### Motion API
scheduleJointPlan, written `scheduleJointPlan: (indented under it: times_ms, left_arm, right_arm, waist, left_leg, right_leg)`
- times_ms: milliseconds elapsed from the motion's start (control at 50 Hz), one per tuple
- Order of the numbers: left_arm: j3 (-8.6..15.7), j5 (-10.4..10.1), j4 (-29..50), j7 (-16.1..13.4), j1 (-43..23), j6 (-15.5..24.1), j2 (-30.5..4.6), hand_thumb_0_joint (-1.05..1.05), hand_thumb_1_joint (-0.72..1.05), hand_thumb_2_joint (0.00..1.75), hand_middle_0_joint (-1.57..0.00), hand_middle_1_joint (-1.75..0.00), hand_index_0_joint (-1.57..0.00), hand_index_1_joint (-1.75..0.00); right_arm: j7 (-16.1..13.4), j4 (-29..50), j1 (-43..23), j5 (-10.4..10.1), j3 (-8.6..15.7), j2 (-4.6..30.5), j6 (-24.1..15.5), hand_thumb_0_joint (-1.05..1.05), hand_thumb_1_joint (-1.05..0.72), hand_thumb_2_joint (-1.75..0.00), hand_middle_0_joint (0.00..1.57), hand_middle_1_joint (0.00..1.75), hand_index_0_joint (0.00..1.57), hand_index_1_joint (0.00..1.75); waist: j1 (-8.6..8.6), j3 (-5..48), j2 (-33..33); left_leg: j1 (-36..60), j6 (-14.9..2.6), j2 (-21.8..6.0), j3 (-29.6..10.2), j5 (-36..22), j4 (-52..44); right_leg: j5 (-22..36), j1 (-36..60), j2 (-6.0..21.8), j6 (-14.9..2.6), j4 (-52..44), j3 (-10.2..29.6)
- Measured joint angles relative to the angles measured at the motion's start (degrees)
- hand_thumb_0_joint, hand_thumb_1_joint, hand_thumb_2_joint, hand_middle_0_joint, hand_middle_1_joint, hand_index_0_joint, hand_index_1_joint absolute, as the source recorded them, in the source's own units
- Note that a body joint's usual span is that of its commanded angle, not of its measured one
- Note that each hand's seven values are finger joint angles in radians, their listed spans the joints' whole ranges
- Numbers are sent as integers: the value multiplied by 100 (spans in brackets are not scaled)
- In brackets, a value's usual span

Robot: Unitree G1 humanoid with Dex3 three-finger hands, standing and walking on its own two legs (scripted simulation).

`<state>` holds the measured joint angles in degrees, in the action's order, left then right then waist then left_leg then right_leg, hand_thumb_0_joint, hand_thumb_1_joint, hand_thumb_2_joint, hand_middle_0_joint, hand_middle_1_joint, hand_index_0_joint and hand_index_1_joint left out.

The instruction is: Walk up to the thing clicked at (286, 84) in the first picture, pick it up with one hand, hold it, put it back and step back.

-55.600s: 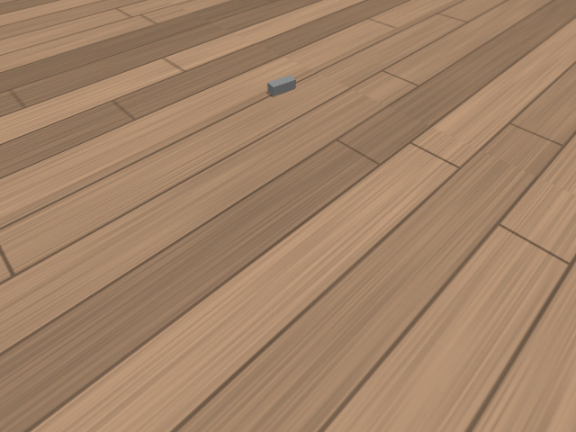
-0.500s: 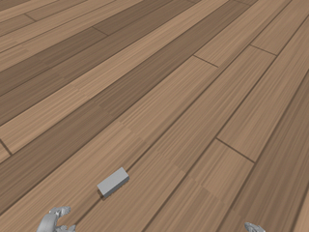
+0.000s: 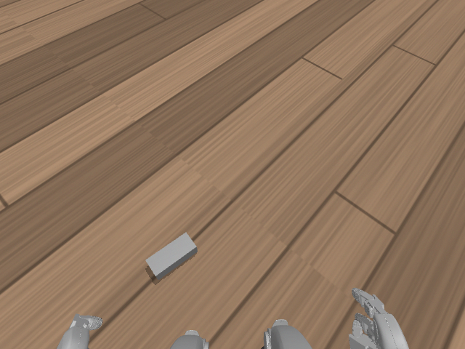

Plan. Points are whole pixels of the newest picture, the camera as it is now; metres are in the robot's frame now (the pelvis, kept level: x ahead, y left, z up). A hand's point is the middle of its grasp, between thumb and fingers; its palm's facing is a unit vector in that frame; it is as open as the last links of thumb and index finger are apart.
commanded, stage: rise first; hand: left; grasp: from above
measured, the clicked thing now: (172, 255) +0.48 +0.22 -0.67
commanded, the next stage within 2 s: none
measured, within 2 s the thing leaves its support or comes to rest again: neither
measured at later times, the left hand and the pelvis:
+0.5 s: hand (129, 301) +0.26 +0.26 -0.31, palm faces -0.29 -0.35 -0.89, open 14.2 cm; pelvis -0.06 -0.02 -0.16, yaw +2 degrees
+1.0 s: hand (145, 268) +0.37 +0.26 -0.45, palm faces -0.26 -0.28 -0.92, open 13.9 cm; pelvis -0.09 +0.00 -0.30, yaw -1 degrees
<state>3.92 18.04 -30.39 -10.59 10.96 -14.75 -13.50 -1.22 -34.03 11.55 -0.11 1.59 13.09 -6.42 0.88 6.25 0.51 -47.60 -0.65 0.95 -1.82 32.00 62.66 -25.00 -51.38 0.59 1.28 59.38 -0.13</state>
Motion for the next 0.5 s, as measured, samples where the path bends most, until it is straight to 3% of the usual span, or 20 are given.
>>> scheduleJointPlan:
  times_ms: [80, 180, 420, 500]
  left_arm:
    - [-121, 109, 199, -139, 31, -203, -18, 0, -52, 95, -12, -99, -11, -100]
    - [-155, 545, -240, -386, -444, -249, -90, 0, -51, 94, -11, -100, -10, -100]
    - [-195, 1816, -2204, -1474, -2945, -149, -267, 0, -54, 100, -9, -100, -7, -102]
    - [-159, 2160, -2880, -1720, -3854, -105, -478, 0, -56, 102, -9, -101, -7, -103]
  right_arm:
    - [-45, 72, -19, 4, -32, -20, 7, 1, -89, -89, 20, 30, 21, 30]
    - [-49, 120, -94, 26, -83, 16, -30, 1, -87, -89, 20, 30, 21, 30]
    - [74, -461, -645, 126, -125, 258, -135, 1, -88, -89, 20, 29, 21, 30]
    - [130, -704, -735, 191, -168, 282, -150, 1, -89, -89, 20, 30, 21, 30]
  waist:
    - [48, 125, -50]
    - [102, 313, -77]
    - [186, 581, -95]
    - [284, 611, -95]
  left_leg:
    - [-354, -2, 22, -38, 132, 314]
    - [-1086, 15, 61, -55, 330, 921]
    - [-3716, 156, 148, -48, 786, 3085]
    - [-4562, 223, 130, -76, 840, 3751]
  right_leg:
    - [-132, -335, 21, 5, 294, -37]
    - [-339, -1079, 53, -20, 922, -51]
    - [-760, -3806, 108, -126, 3149, -30]
    - [-752, -4679, 80, -186, 3782, -57]
